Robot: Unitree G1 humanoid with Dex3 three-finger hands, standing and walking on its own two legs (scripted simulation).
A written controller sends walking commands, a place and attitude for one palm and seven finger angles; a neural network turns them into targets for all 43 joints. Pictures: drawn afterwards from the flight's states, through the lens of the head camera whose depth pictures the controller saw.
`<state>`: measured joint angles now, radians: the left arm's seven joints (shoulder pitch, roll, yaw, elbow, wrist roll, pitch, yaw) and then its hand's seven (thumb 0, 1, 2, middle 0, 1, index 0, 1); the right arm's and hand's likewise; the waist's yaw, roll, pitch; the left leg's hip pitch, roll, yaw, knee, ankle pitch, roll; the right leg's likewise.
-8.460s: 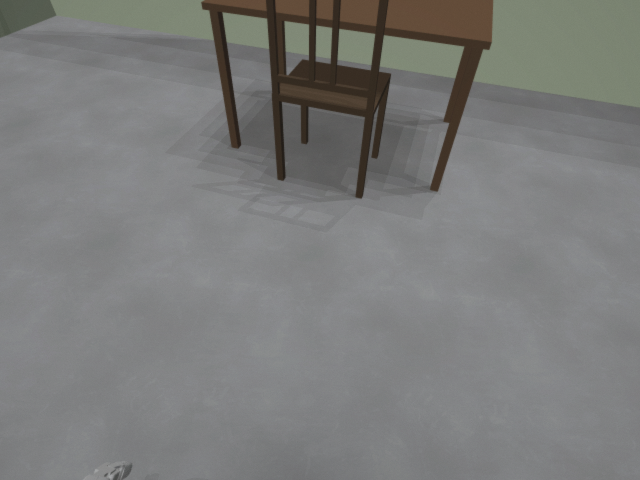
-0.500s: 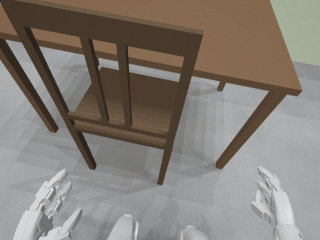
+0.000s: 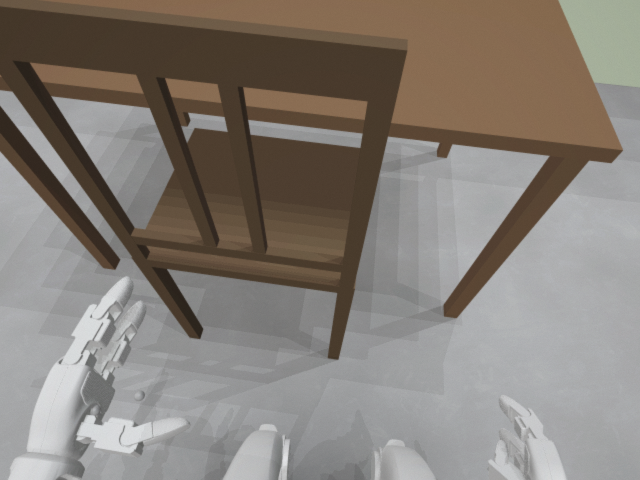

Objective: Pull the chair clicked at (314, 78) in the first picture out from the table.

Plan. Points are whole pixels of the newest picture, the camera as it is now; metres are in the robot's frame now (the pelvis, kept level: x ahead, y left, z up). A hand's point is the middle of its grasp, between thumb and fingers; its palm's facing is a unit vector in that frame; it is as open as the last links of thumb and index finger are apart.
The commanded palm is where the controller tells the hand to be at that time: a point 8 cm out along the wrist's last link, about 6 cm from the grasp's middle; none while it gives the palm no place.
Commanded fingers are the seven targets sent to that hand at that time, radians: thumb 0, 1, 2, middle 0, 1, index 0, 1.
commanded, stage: raise the hand toward the chair's back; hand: left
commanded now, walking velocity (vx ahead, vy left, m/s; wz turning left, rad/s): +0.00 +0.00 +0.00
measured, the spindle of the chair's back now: (188, 178) +0.50 +0.23 +0.04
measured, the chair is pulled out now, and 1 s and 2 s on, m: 0.00 0.00 0.00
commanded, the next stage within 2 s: aim the fingers beside a spindle in 1.10 s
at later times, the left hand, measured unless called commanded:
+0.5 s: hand (129, 367) +0.23 +0.21 +0.06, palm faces -0.08 -0.99 -0.07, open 16.8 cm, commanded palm +0.22 +0.27 +0.06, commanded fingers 0.00 -0.50 0.30 -0.06 -0.08 -0.06 -0.08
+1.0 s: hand (148, 345) +0.25 +0.20 +0.06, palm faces -0.08 -0.99 -0.07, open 16.9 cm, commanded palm +0.23 +0.26 +0.07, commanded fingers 0.00 -0.50 0.30 -0.06 -0.08 -0.06 -0.08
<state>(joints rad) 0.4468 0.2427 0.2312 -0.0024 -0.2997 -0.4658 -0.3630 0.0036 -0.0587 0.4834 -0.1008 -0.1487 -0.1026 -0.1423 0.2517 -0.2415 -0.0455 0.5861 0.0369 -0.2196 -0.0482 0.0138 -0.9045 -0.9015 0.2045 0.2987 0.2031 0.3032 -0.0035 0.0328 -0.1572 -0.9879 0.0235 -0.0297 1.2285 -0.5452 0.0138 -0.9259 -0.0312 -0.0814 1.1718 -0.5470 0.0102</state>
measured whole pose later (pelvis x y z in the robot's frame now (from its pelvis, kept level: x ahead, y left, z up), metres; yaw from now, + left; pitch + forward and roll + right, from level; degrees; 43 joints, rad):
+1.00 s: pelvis +0.01 +0.00 +0.02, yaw +0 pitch +16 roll -3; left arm 0.30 0.29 0.23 0.08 -0.28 -0.37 -0.36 -0.01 -0.49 0.30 -0.06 -0.08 -0.06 -0.08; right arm 0.24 -0.25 -0.01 0.53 0.04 -0.19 -0.04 0.01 -0.91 -0.90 0.20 0.30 0.20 0.30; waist -0.03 0.03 -0.15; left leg -0.90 0.03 -0.03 1.14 -0.53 0.01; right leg -0.83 -0.02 -0.08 1.07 -0.52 0.01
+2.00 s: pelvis +0.00 +0.00 +0.00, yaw -1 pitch +19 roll -3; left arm 0.02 0.33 0.27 0.34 -0.28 -0.39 -0.40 -0.01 -0.49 0.30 -0.06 -0.08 -0.06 -0.08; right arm 0.24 -0.26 0.01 0.57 0.03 -0.17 -0.05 0.01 -0.91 -0.90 0.20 0.30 0.20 0.30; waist -0.04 0.03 -0.15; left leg -1.01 0.03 -0.02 1.20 -0.53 0.02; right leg -0.96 -0.02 -0.07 1.15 -0.53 0.01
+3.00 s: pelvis +0.00 +0.00 -0.01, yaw -1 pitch +23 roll -4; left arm -0.19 0.36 0.32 0.52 -0.26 -0.42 -0.41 -0.01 -0.49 0.30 -0.06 -0.08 -0.06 -0.08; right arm 0.24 -0.27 0.00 0.58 0.02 -0.12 -0.03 0.01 -0.91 -0.90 0.20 0.30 0.20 0.30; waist -0.05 0.03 -0.14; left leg -1.13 0.03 -0.02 1.28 -0.55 0.02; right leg -1.07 -0.02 -0.07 1.22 -0.55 0.01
